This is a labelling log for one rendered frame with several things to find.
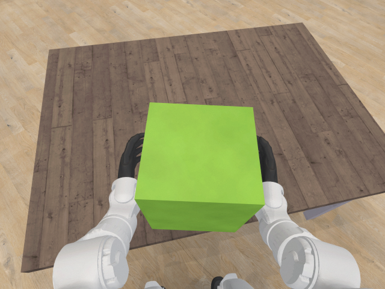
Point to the left robot shin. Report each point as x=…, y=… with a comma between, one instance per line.
x=152, y=284

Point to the robot left upper arm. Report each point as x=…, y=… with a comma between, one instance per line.
x=96, y=263

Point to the carton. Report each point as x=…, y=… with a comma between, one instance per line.
x=199, y=168

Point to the right robot foot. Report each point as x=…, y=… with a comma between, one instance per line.
x=216, y=282

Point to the robot left hand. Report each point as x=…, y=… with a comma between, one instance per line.
x=129, y=157

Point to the table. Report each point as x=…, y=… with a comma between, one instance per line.
x=328, y=148

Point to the robot right upper arm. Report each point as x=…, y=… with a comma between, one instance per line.
x=308, y=263

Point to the robot left forearm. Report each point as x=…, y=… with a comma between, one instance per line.
x=121, y=219

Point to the robot right hand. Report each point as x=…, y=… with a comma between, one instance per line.
x=267, y=161

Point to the robot right forearm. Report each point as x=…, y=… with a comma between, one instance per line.
x=275, y=226

